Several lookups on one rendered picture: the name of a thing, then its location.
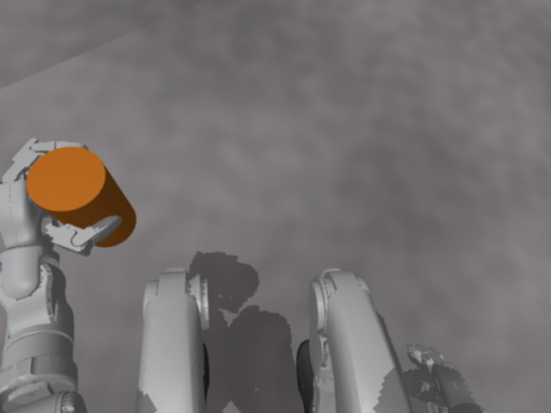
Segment right robot foot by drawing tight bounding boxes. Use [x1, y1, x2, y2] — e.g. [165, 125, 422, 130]
[296, 339, 314, 413]

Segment left robot arm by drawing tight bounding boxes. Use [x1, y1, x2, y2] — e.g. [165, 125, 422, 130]
[0, 244, 87, 413]

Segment can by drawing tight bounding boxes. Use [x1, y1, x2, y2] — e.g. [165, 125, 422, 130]
[26, 146, 136, 248]

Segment left robot hand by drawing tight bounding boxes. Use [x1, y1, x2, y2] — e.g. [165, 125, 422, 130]
[0, 138, 122, 256]

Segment right robot hand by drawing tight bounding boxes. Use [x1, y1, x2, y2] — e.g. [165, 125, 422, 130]
[406, 343, 477, 413]

